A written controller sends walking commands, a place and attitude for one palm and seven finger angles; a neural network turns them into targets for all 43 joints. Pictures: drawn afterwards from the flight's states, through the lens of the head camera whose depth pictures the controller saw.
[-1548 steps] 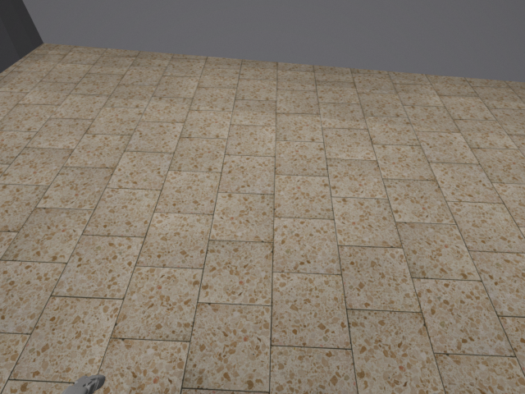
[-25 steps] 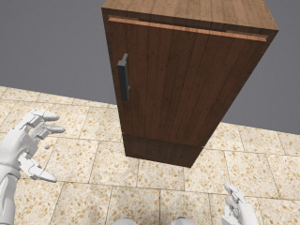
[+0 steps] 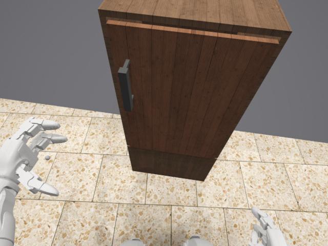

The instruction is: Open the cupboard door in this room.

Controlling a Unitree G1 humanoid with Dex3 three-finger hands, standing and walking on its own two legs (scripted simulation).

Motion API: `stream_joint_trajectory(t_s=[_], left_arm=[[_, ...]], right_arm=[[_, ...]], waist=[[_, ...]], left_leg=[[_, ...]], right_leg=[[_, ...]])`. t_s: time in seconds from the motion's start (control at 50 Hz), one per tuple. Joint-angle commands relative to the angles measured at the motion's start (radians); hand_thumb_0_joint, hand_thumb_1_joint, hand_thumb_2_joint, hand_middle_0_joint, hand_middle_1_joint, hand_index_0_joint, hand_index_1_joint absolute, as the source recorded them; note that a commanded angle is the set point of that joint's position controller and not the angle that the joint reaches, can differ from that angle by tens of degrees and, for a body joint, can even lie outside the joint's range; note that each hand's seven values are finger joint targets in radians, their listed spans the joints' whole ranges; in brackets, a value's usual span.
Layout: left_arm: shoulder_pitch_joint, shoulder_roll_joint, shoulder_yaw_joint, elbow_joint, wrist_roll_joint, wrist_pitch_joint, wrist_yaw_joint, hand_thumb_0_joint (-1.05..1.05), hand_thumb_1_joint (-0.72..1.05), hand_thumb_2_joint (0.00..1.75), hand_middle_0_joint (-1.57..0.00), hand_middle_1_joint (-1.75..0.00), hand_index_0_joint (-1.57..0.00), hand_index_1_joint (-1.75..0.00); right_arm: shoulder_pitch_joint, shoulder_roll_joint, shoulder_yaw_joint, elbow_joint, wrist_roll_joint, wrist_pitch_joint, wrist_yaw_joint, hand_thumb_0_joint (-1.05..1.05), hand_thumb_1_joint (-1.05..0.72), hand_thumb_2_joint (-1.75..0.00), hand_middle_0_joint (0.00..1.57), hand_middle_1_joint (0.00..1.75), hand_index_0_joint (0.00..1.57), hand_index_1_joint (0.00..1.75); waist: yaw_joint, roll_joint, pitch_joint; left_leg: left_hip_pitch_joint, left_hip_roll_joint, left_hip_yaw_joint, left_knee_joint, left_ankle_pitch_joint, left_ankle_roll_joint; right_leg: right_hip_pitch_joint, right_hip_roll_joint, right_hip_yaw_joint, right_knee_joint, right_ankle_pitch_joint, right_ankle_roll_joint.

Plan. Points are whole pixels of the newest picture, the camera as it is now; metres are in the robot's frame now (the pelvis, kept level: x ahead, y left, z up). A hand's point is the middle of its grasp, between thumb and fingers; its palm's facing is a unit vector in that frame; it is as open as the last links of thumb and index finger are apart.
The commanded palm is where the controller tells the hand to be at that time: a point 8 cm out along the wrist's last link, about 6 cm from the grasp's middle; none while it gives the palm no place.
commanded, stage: raise the hand with hooked fingers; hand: left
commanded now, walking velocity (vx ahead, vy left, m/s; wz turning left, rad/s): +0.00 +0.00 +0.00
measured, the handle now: (128, 86) +0.53 +0.13 +0.05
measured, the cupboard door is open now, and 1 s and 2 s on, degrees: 0 0 0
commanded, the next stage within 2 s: move the hooked fingers beside the handle in 0.08 s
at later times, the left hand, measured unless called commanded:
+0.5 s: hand (60, 143) +0.32 +0.25 +0.07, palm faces -0.10 -0.99 -0.03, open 14.0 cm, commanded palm +0.30 +0.31 +0.07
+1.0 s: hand (80, 118) +0.40 +0.23 +0.07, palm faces -0.10 -0.99 -0.02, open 13.9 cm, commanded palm +0.38 +0.29 +0.06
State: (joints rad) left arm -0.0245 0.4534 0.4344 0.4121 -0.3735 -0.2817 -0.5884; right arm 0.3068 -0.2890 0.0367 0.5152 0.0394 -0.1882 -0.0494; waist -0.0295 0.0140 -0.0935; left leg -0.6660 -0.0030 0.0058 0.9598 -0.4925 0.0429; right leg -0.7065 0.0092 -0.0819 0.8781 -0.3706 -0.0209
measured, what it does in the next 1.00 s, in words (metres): stands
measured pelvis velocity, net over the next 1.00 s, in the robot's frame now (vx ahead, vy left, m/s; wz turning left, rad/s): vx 0.00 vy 0.00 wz -0.02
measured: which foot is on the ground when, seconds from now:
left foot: down 0.00-1.00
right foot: down 0.00-1.00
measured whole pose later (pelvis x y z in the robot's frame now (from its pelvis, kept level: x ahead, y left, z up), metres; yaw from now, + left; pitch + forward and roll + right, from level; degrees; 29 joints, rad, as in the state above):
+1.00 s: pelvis +0.00 +0.00 +0.00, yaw -1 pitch +15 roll -2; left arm -0.44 0.48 0.40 0.78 -0.27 -0.32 -0.51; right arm 0.35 -0.28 0.04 0.56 0.04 -0.07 -0.05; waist -0.08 0.01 -0.10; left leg -0.74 0.00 0.03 0.96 -0.49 0.04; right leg -0.80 0.01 -0.06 0.89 -0.37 -0.02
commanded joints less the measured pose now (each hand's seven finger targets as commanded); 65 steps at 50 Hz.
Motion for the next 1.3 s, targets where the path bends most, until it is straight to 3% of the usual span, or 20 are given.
stream_joint_trajectory(t_s=[0.0, 0.12, 0.16, 0.24, 0.28, 0.36, 0.4, 0.42, 0.46, 0.52, 0.6, 0.82, 0.88, 0.92, 1.0, 1.06, 1.14, 1.18, 1.22, 1.28], left_arm=[[-0.180, 0.260, 0.095, -0.167, -0.038, -0.053, -0.005, 0.00, -0.50, 0.30, -0.30, -1.20, -0.30, -1.20], [-0.215, 0.276, 0.091, -0.182, -0.032, -0.060, -0.011, 0.00, -0.50, 0.30, -0.30, -1.20, -0.30, -1.20], [-0.192, 0.262, 0.091, -0.152, -0.036, -0.057, -0.015, 0.00, -0.50, 0.30, -0.30, -1.20, -0.30, -1.20], [-0.342, 0.276, 0.076, -0.109, -0.024, -0.061, -0.010, 0.00, -0.50, 0.30, -0.30, -1.20, -0.30, -1.20], [-0.374, 0.248, 0.041, -0.111, -0.016, -0.064, -0.012, 0.00, -0.50, 0.30, -0.30, -1.20, -0.30, -1.20], [-0.447, 0.276, 0.043, -0.049, 0.005, -0.063, -0.003, 0.00, -0.50, 0.30, -0.30, -1.20, -0.30, -1.20], [-0.450, 0.265, 0.032, -0.075, 0.006, -0.070, 0.003, 0.00, -0.50, 0.30, -0.30, -1.20, -0.30, -1.20], [-0.431, 0.286, 0.055, -0.060, 0.005, -0.067, 0.010, 0.00, -0.50, 0.30, -0.30, -1.20, -0.30, -1.20], [-0.453, 0.259, 0.032, -0.041, 0.008, -0.064, 0.015, 0.00, -0.50, 0.30, -0.30, -1.20, -0.30, -1.20], [-0.451, 0.292, 0.066, 0.016, 0.014, -0.053, 0.030, 0.00, -0.50, 0.30, -0.30, -1.20, -0.30, -1.20], [-0.553, 0.278, 0.035, 0.038, 0.037, -0.063, 0.046, 0.00, -0.50, 0.30, -0.30, -1.20, -0.30, -1.20], [-0.717, 0.311, 0.032, 0.157, 0.072, -0.096, 0.065, 0.00, -0.50, 0.30, -0.30, -1.20, -0.30, -1.20], [-0.705, 0.296, 0.028, 0.144, 0.078, -0.105, 0.074, 0.00, -0.50, 0.30, -0.30, -1.20, -0.30, -1.20], [-0.682, 0.301, 0.036, 0.167, 0.076, -0.104, 0.079, 0.00, -0.50, 0.30, -0.30, -1.20, -0.30, -1.20], [-0.788, 0.328, 0.047, 0.262, 0.095, -0.101, 0.086, 0.00, -0.50, 0.30, -0.30, -1.20, -0.30, -1.20], [-0.824, 0.370, 0.072, 0.263, 0.104, -0.125, 0.081, 0.00, -0.50, 0.30, -0.30, -1.20, -0.30, -1.20], [-0.893, 0.313, 0.007, 0.268, 0.107, -0.145, 0.066, 0.00, -0.50, 0.30, -0.30, -1.20, -0.30, -1.20], [-0.911, 0.283, -0.017, 0.305, 0.109, -0.138, 0.068, 0.00, -0.50, 0.30, -0.30, -1.20, -0.30, -1.20], [-0.928, 0.313, 0.003, 0.355, 0.114, -0.128, 0.079, 0.00, -0.50, 0.30, -0.30, -1.20, -0.30, -1.20], [-0.995, 0.326, 0.002, 0.374, 0.135, -0.132, 0.098, 0.00, -0.50, 0.30, -0.30, -1.20, -0.30, -1.20]], right_arm=[[-0.028, -0.150, -0.059, -0.139, 0.013, -0.051, -0.017, 0.00, -0.90, -0.90, 0.20, 0.30, 0.20, 0.30], [-0.027, -0.152, -0.057, -0.131, 0.008, -0.056, -0.020, 0.00, -0.90, -0.90, 0.20, 0.30, 0.20, 0.30], [-0.027, -0.149, -0.057, -0.132, 0.010, -0.055, -0.019, 0.00, -0.90, -0.90, 0.20, 0.30, 0.20, 0.30], [-0.019, -0.156, -0.055, -0.109, 0.009, -0.048, -0.032, 0.00, -0.90, -0.90, 0.20, 0.30, 0.20, 0.30], [-0.024, -0.152, -0.053, -0.109, 0.011, -0.049, -0.034, 0.00, -0.90, -0.90, 0.20, 0.30, 0.20, 0.30], [-0.012, -0.155, -0.051, -0.097, 0.010, -0.034, -0.036, 0.00, -0.90, -0.90, 0.20, 0.30, 0.20, 0.30], [-0.014, -0.150, -0.053, -0.103, 0.010, -0.034, -0.033, 0.00, -0.90, -0.90, 0.20, 0.30, 0.20, 0.30], [-0.006, -0.155, -0.054, -0.104, 0.006, -0.030, -0.031, 0.00, -0.90, -0.90, 0.20, 0.30, 0.20, 0.30], [-0.006, -0.149, -0.051, -0.103, 0.007, -0.021, -0.026, 0.00, -0.90, -0.90, 0.20, 0.30, 0.20, 0.30], [0.002, -0.157, -0.051, -0.105, 0.005, -0.002, -0.024, 0.00, -0.90, -0.90, 0.20, 0.30, 0.20, 0.30], [0.017, -0.154, -0.055, -0.098, 0.009, 0.015, -0.024, 0.00, -0.90, -0.90, 0.20, 0.30, 0.20, 0.30], [0.070, -0.162, -0.059, -0.060, 0.004, 0.064, -0.021, 0.00, -0.90, -0.90, 0.20, 0.30, 0.20, 0.30], [0.081, -0.155, -0.063, -0.061, 0.002, 0.075, -0.013, 0.00, -0.90, -0.90, 0.20, 0.30, 0.20, 0.30], [0.090, -0.157, -0.064, -0.063, 0.001, 0.083, -0.009, 0.00, -0.90, -0.90, 0.20, 0.30, 0.20, 0.30], [0.099, -0.164, -0.063, -0.045, 0.002, 0.105, -0.012, 0.00, -0.90, -0.90, 0.20, 0.30, 0.20, 0.30], [0.112, -0.164, -0.063, -0.044, -0.002, 0.116, -0.012, 0.00, -0.90, -0.90, 0.20, 0.30, 0.20, 0.30], [0.125, -0.161, -0.064, -0.029, -0.002, 0.126, -0.008, 0.00, -0.90, -0.90, 0.20, 0.30, 0.20, 0.30], [0.124, -0.161, -0.066, -0.021, -0.002, 0.133, -0.006, 0.00, -0.90, -0.90, 0.20, 0.30, 0.20, 0.30], [0.135, -0.168, -0.064, -0.015, -0.002, 0.143, -0.007, 0.00, -0.90, -0.90, 0.20, 0.30, 0.20, 0.30], [0.138, -0.167, -0.061, -0.010, -0.007, 0.154, -0.004, 0.00, -0.90, -0.90, 0.20, 0.30, 0.20, 0.30]], waist=[[0.011, 0.070, -0.240], [0.013, 0.093, -0.260], [0.012, 0.057, -0.253], [-0.009, 0.047, -0.236], [-0.012, 0.077, -0.254], [-0.014, 0.088, -0.259], [-0.003, 0.116, -0.306], [0.003, 0.077, -0.318], [-0.004, 0.086, -0.306], [0.005, 0.053, -0.282], [-0.018, 0.071, -0.286], [-0.028, 0.071, -0.343], [-0.021, 0.101, -0.398], [-0.019, 0.072, -0.394], [-0.049, 0.019, -0.334], [-0.042, 0.060, -0.397], [-0.059, 0.109, -0.427], [-0.070, 0.109, -0.399], [-0.072, 0.058, -0.376], [-0.075, 0.084, -0.393]], left_leg=[[0.059, -0.003, -0.044, -0.170, 0.299, -0.025], [0.081, -0.004, -0.049, -0.158, 0.353, -0.028], [0.068, -0.003, -0.046, -0.161, 0.337, -0.026], [0.053, -0.002, -0.053, -0.158, 0.284, -0.026], [0.065, -0.004, -0.051, -0.158, 0.273, -0.024], [0.057, -0.002, -0.053, -0.158, 0.269, -0.027], [0.092, -0.002, -0.057, -0.163, 0.308, -0.031], [0.080, -0.001, -0.056, -0.154, 0.328, -0.028], [0.070, -0.002, -0.049, -0.158, 0.329, -0.030], [0.024, -0.003, -0.041, -0.160, 0.309, -0.027], [0.034, 0.001, -0.040, -0.163, 0.286, -0.026], [0.038, 0.004, -0.043, -0.145, 0.353, -0.027], [0.080, 0.007, -0.040, -0.141, 0.422, -0.030], [0.072, 0.009, -0.042, -0.135, 0.457, -0.030], [-0.015, 0.007, -0.026, -0.134, 0.335, -0.017], [0.014, 0.006, -0.025, -0.124, 0.379, -0.017], [0.086, 0.016, -0.041, -0.109, 0.460, -0.025], [0.081, 0.015, -0.041, -0.108, 0.434, -0.025], [0.041, 0.014, -0.044, -0.106, 0.406, -0.020], [0.027, 0.011, -0.041, -0.106, 0.373, -0.020]], right_leg=[[0.200, 0.015, 0.048, -0.099, 0.151, -0.010], [0.206, 0.017, 0.049, -0.086, 0.198, -0.017], [0.207, 0.016, 0.048, -0.092, 0.191, -0.012], [0.177, 0.015, 0.050, -0.090, 0.142, -0.013], [0.167, 0.010, 0.054, -0.090, 0.134, -0.012], [0.160, 0.011, 0.055, -0.083, 0.126, -0.015], [0.173, 0.008, 0.051, -0.077, 0.153, -0.017], [0.196, 0.012, 0.055, -0.074, 0.174, -0.018], [0.193, 0.009, 0.054, -0.075, 0.187, -0.013], [0.208, 0.010, 0.061, -0.076, 0.181, -0.015], [0.173, 0.009, 0.061, -0.080, 0.163, -0.009], [0.177, 0.012, 0.065, -0.057, 0.225, -0.015], [0.185, 0.010, 0.066, -0.052, 0.275, -0.010], [0.193, 0.016, 0.064, -0.047, 0.299, -0.013], [0.183, 0.011, 0.077, -0.061, 0.253, -0.003], [0.201, 0.013, 0.083, -0.049, 0.289, -0.007], [0.146, 0.019, 0.072, -0.037, 0.306, -0.010], [0.114, 0.017, 0.068, -0.043, 0.283, -0.007], [0.112, 0.019, 0.066, -0.040, 0.269, -0.010], [0.113, 0.014, 0.071, -0.037, 0.254, -0.008]])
